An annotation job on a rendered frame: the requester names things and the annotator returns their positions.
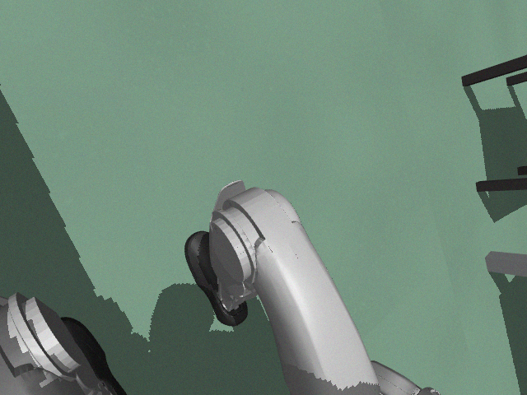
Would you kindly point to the left robot foot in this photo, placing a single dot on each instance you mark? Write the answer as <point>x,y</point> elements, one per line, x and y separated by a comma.
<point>94,354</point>

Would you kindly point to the right robot foot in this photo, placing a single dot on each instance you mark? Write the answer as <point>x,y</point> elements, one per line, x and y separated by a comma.
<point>197,255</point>

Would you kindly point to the right robot hand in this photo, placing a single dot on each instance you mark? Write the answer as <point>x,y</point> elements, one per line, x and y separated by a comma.
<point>392,382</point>

